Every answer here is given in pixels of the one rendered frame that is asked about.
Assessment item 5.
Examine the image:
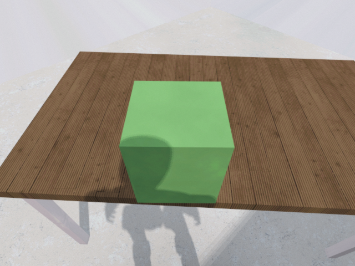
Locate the carton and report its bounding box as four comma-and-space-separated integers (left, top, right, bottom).
119, 81, 235, 203

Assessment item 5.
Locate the table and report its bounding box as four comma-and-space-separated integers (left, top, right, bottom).
0, 52, 355, 258

